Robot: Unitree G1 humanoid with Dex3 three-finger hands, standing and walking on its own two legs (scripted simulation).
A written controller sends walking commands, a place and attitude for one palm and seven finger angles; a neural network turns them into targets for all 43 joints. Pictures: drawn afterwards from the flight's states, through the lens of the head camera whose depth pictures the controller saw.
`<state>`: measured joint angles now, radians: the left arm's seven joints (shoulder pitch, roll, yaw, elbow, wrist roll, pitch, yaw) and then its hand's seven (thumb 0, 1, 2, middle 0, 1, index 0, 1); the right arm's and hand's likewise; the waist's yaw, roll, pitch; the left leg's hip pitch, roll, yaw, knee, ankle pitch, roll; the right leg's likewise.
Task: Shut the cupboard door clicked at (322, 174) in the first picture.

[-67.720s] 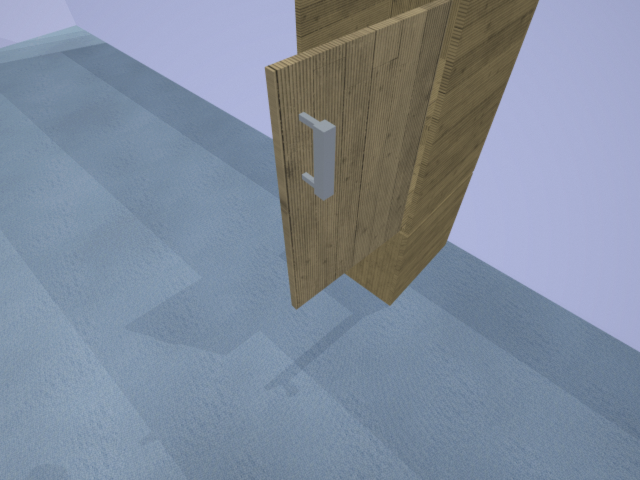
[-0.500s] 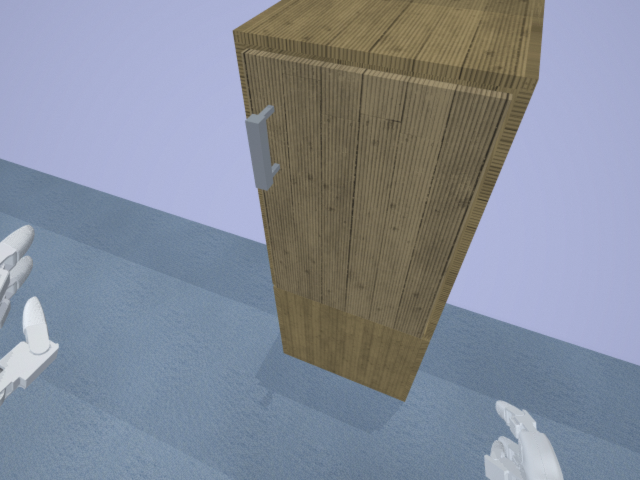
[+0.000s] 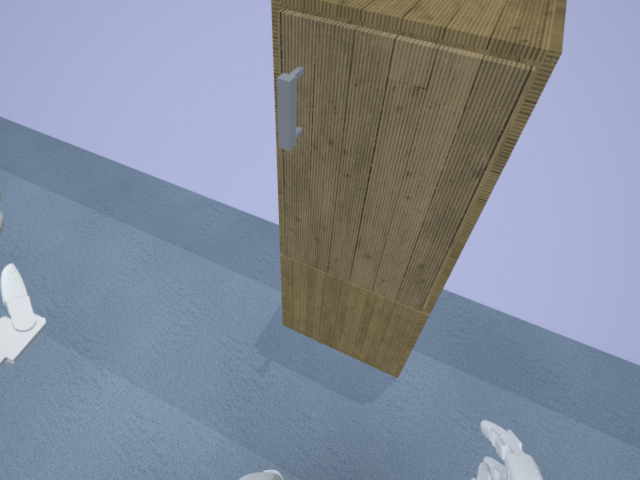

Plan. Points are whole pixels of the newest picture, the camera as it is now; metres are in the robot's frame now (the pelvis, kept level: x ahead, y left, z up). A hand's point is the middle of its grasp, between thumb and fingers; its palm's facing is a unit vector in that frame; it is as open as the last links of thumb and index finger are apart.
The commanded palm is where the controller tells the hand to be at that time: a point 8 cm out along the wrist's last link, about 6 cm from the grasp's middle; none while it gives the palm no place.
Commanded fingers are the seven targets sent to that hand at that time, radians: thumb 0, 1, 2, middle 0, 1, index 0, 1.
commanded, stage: step back with the hand held close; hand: left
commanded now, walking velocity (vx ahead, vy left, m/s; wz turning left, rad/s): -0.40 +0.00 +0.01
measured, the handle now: (292, 108) +0.67 +0.10 +0.13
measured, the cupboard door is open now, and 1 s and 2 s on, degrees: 0 0 0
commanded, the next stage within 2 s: stop stepping back and stand still in 0.44 s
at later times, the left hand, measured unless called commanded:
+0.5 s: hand (20, 410) +0.13 +0.23 +0.19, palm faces +0.28 -0.84 -0.47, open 7.4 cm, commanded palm +0.06 +0.29 +0.20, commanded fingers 0.00 0.90 0.90 -0.20 -0.30 -0.20 -0.30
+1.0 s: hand out of the picture +0.05 +0.27 +0.19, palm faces +0.41 -0.80 -0.45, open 7.4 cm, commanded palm -0.01 +0.31 +0.20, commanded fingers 0.00 0.90 0.90 -0.20 -0.30 -0.20 -0.30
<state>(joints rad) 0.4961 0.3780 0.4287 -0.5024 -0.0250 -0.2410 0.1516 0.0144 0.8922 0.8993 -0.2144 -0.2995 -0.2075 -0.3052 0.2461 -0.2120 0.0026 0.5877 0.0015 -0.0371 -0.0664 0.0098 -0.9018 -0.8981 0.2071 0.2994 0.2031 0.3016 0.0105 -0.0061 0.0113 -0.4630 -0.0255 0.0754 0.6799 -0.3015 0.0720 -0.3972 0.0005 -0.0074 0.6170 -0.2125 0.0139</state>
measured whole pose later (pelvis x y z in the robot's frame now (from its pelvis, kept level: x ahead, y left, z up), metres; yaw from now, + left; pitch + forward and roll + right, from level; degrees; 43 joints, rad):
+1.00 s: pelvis -0.15 +0.01 +0.02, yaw -1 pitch -1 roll -2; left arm 0.58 0.44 0.43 -0.49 -0.04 -0.20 0.15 0.01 0.89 0.90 -0.22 -0.30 -0.21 -0.31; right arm 0.28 -0.14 0.04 0.64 0.00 -0.11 -0.07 0.01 -0.90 -0.90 0.21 0.30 0.20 0.30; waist -0.02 -0.03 -0.04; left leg -0.34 0.01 -0.03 0.50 -0.20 0.01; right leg -0.21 0.02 0.03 0.45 -0.25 0.00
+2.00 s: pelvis -0.14 +0.02 +0.02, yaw +1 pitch -2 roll -1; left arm 0.45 0.19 0.01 1.19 0.01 0.02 0.02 0.01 0.93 0.90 -0.20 -0.30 -0.20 -0.30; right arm 0.33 -0.16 0.00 1.09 -0.01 0.03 -0.03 0.00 -0.91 -0.90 0.20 0.30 0.20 0.30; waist 0.01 0.01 0.04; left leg -0.28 -0.02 -0.04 0.45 -0.15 0.02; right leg -0.14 0.02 0.03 0.43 -0.26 0.01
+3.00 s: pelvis -0.11 +0.01 +0.02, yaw +1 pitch -2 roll +0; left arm 0.34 0.13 0.01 1.16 0.01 0.00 0.03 0.00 0.91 0.90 -0.20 -0.30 -0.19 -0.30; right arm 0.28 -0.14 0.00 1.11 -0.01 0.01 -0.04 0.00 -0.91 -0.90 0.20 0.30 0.20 0.30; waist 0.00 0.00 0.03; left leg -0.24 -0.02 -0.02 0.44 -0.17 0.01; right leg -0.11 0.01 0.05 0.42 -0.28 0.01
